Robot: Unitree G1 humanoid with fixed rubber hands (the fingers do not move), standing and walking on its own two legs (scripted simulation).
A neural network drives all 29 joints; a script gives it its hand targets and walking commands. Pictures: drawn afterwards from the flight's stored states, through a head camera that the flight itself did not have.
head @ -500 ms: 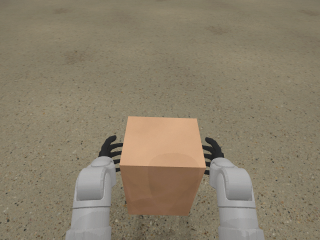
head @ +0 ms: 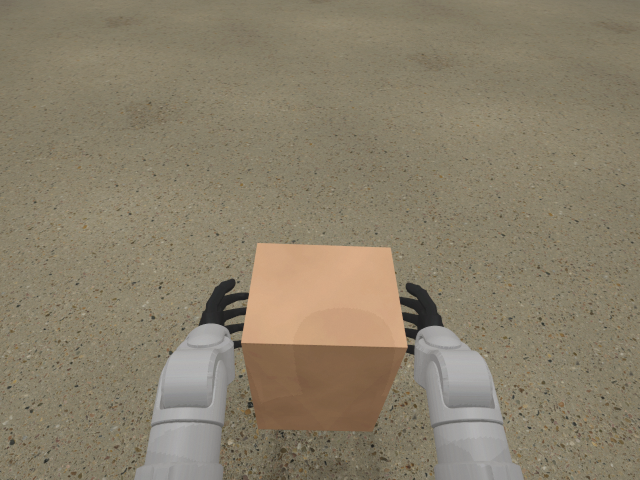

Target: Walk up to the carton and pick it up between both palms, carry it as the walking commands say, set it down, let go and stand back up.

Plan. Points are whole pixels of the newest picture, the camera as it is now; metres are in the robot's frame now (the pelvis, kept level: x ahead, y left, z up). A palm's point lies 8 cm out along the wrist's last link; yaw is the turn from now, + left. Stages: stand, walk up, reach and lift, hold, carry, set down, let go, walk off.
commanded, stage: carry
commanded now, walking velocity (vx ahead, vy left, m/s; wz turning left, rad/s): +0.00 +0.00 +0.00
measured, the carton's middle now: (319, 344) +0.32 +0.00 -0.02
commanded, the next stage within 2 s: hold in 0.44 s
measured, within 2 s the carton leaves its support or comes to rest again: neither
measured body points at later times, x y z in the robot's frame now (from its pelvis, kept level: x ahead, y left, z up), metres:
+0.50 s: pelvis +0.00 +0.00 +0.00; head -0.01 -0.01 +0.45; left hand +0.30 +0.14 +0.02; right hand +0.29 -0.14 +0.02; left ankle +0.03 +0.16 -0.73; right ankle +0.05 -0.10 -0.73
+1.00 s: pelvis +0.01 +0.03 +0.01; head -0.05 +0.03 +0.45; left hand +0.32 +0.15 +0.06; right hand +0.31 -0.12 +0.05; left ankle +0.04 +0.16 -0.73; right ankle +0.05 -0.10 -0.73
